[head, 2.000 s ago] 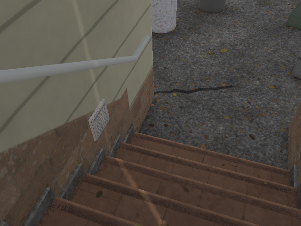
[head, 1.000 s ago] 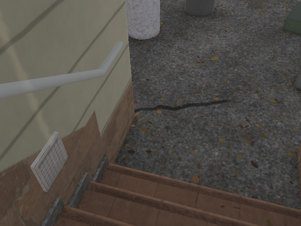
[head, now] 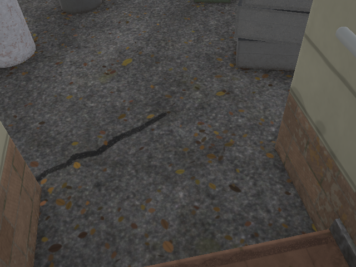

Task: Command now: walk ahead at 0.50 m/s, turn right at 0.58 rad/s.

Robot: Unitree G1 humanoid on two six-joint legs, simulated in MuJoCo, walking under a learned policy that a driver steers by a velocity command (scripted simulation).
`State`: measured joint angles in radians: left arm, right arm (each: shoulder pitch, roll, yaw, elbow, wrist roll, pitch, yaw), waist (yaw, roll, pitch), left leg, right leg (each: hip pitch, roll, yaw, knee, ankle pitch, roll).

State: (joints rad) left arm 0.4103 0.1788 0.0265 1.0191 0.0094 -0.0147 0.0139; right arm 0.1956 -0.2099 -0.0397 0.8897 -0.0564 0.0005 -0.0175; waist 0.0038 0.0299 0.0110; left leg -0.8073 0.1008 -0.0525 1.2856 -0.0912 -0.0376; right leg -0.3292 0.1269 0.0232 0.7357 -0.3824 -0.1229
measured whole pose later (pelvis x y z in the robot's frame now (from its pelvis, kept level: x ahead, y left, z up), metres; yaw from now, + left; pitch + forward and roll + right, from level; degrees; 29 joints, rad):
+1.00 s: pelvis +0.52 -0.05 -0.31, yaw -22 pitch +0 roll +4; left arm -0.03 0.19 0.03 0.95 0.04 -0.05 -0.03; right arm 0.60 -0.16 -0.01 1.13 -0.02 -0.07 -0.03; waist -0.16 -0.05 0.05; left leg -0.08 -0.07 0.08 1.44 -0.81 0.07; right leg -0.30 -0.05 -0.06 0.29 0.20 -0.08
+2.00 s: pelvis +0.76 -0.03 -0.53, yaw +9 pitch +1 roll -2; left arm -0.06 0.13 -0.03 0.58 0.07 0.09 0.04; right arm 0.33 -0.19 -0.01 0.80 -0.03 0.02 -0.06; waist -0.09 -0.06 0.03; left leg -0.49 -0.10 -0.17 0.70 -0.22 0.04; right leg -1.06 0.08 0.02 1.83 -0.25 0.10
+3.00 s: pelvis +0.76 -0.03 -0.52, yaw +31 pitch -1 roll -2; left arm 0.49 0.30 0.07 0.82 0.01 -0.04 0.03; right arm 0.07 -0.24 0.01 0.51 -0.02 0.06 0.03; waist 0.08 -0.03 -0.06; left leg -0.78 0.09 -0.03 1.63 -0.44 0.02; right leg -0.21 -0.12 -0.04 0.53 -0.31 0.00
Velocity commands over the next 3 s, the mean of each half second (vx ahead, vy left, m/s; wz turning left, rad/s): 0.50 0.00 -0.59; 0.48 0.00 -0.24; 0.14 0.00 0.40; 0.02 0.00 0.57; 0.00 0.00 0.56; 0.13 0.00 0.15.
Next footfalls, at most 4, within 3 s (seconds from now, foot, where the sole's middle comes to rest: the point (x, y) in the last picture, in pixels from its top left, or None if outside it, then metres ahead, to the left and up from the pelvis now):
0.32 left None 0.29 0.15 -0.93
0.98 right None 0.62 -0.17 -1.10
1.58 left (180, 240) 0.88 0.08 -1.28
2.22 right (230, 237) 0.89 -0.19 -1.28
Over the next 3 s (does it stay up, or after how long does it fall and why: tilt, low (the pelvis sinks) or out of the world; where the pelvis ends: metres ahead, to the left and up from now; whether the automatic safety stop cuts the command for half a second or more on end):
stays up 0.76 -0.03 -0.52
